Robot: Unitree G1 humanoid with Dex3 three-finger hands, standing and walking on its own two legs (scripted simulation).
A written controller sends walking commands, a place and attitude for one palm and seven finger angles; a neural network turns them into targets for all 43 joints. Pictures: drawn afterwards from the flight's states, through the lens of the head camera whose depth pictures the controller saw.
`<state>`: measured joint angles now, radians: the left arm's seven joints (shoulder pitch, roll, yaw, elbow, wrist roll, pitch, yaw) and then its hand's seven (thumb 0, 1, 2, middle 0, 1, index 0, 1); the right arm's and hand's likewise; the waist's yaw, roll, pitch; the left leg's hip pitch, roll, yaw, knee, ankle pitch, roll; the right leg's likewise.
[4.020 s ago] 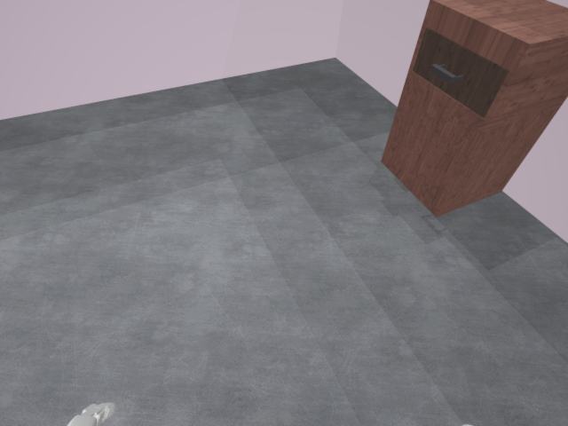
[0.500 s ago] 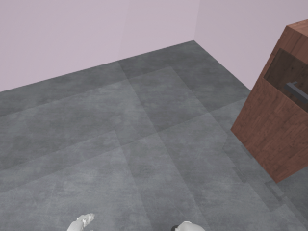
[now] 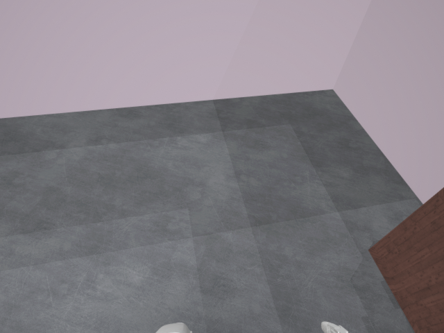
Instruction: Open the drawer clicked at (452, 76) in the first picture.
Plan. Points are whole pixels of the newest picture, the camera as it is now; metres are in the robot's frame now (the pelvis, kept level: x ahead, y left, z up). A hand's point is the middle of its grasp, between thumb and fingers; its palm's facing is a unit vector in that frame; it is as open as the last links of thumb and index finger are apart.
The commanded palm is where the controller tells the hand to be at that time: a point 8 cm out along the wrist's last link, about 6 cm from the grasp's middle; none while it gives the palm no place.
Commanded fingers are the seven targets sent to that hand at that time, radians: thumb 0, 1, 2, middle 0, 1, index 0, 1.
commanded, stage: turn to face it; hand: left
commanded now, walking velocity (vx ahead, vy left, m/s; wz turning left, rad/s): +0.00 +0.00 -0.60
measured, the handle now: out of the picture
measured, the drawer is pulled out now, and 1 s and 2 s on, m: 0.00 0.00 0.00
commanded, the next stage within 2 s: take the last steps up to it in 2.00 s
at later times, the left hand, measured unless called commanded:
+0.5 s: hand (150, 331) +0.14 +0.16 -0.14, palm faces -0.19 -0.92 -0.35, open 7.4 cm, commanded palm none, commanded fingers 0.00 0.90 0.90 -0.20 -0.30 -0.20 -0.30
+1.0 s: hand (161, 307) +0.18 +0.15 -0.17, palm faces -0.48 -0.85 -0.20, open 7.4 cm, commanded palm none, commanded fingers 0.00 0.90 0.90 -0.20 -0.30 -0.20 -0.30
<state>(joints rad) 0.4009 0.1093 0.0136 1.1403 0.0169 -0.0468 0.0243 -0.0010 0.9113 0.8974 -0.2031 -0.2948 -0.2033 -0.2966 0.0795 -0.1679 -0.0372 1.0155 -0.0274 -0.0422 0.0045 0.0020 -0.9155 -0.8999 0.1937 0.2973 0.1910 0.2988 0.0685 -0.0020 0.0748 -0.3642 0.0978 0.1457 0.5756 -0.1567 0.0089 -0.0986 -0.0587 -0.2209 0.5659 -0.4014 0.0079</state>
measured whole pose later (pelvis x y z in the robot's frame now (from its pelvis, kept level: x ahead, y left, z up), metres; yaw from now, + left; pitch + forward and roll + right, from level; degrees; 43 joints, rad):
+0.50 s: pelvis +0.00 -0.04 +0.00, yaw -17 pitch -1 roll +2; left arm 0.22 0.21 0.08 0.90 0.03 0.02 0.02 0.00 0.91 0.90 -0.20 -0.29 -0.20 -0.30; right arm 0.15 -0.26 -0.09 0.96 -0.02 0.07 0.00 0.00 -0.92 -0.90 0.20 0.30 0.19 0.30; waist 0.02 0.06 0.08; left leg -0.48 0.13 0.12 1.07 -0.45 -0.06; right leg -0.34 -0.03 -0.08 0.66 -0.31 -0.05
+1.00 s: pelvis +0.01 +0.02 +0.01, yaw -34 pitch +0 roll -1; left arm 0.17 0.26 0.09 0.92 0.02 0.08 -0.01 0.00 0.90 0.90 -0.21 -0.30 -0.21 -0.30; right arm 0.13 -0.20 -0.03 0.89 -0.01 0.02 -0.02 0.00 -0.91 -0.90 0.20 0.30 0.20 0.30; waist 0.03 -0.06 0.09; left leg -0.25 0.02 0.05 0.55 -0.32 0.02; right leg -0.46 0.09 0.11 0.78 -0.38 0.03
